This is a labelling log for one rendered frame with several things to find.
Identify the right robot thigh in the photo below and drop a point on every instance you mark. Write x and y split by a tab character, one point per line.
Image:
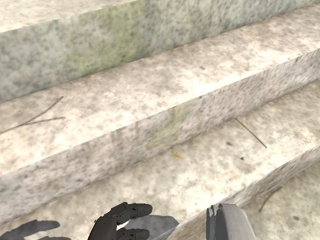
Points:
228	222

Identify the left robot hand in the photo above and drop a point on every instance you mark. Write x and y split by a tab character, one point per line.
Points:
105	228

